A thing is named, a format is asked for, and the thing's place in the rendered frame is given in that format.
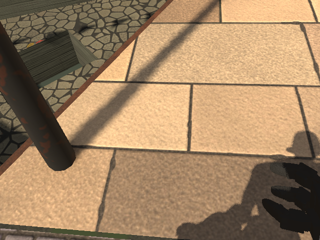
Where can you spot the robot right hand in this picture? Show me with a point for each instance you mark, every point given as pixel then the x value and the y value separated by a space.
pixel 306 219

